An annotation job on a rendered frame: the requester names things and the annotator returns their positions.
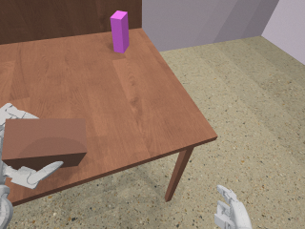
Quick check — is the left robot hand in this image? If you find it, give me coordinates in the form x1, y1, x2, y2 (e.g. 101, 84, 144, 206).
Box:
0, 103, 64, 190

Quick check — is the robot left forearm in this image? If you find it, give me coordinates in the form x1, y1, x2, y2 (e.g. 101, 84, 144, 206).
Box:
0, 184, 13, 229

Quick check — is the sponge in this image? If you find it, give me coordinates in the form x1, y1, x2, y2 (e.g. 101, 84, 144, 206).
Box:
1, 118, 88, 171

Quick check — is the table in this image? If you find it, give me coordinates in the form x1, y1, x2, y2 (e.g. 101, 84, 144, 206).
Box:
0, 0, 218, 207

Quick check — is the right robot hand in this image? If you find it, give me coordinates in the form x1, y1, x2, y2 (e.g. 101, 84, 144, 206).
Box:
214, 184, 253, 229

